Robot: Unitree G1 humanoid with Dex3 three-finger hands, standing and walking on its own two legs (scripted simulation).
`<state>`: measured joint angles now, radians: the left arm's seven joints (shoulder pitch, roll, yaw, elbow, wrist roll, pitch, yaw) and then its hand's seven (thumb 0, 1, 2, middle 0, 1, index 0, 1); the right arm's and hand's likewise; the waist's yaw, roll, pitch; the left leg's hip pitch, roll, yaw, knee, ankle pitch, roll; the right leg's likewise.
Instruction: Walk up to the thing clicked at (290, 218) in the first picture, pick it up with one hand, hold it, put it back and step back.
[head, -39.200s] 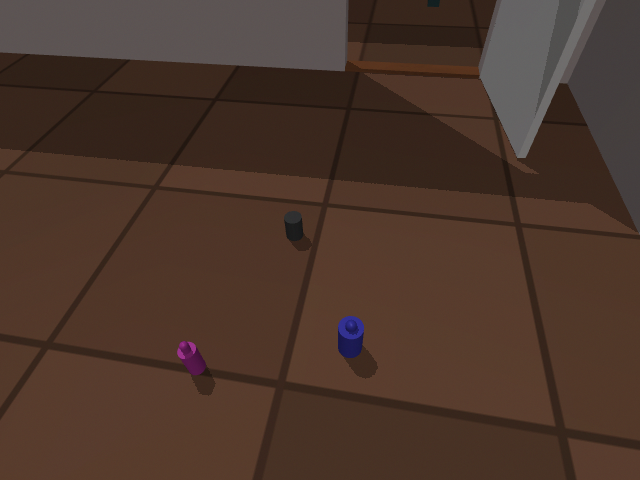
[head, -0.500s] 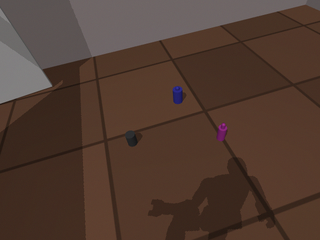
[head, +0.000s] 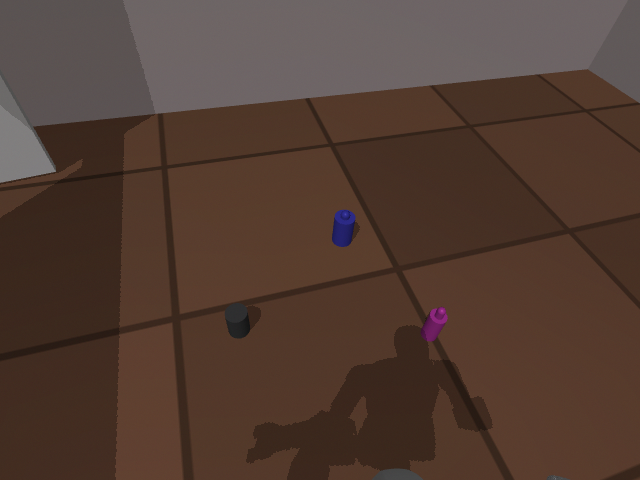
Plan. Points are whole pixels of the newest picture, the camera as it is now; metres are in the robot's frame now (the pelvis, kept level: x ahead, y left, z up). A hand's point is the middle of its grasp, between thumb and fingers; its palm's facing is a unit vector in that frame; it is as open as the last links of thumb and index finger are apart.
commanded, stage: walk up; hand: left
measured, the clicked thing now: (237, 321) +0.73 +0.23 -0.71
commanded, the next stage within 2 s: none
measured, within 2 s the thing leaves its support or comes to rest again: neither
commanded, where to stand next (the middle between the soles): +0.35 -0.01 m, yaw -1 degrees
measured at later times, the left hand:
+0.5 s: hand (161, 424) +0.24 +0.23 -0.11, palm faces -0.02 -0.91 -0.41, open 7.4 cm
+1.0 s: hand (148, 383) +0.31 +0.28 -0.16, palm faces -0.07 -0.94 -0.32, open 7.4 cm
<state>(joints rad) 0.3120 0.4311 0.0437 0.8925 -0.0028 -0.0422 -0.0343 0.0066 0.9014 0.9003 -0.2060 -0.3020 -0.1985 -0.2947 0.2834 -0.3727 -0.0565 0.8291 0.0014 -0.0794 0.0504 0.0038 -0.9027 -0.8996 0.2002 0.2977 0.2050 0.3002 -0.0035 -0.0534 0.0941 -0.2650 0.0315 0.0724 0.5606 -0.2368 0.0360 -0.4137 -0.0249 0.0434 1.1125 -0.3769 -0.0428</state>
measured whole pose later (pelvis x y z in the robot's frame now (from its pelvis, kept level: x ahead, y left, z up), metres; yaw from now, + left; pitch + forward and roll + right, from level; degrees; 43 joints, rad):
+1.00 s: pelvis +0.26 +0.01 +0.00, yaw -2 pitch -3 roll -1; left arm 0.28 0.42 0.04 0.92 0.01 0.00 -0.02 0.00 0.90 0.90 -0.21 -0.30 -0.20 -0.29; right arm 0.26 -0.36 -0.03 0.86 -0.01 -0.05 0.02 0.00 -0.90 -0.90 0.20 0.30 0.21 0.30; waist 0.00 -0.06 0.11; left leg -0.28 0.03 0.07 0.52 -0.19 0.04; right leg -0.41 -0.04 0.04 0.92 -0.40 -0.01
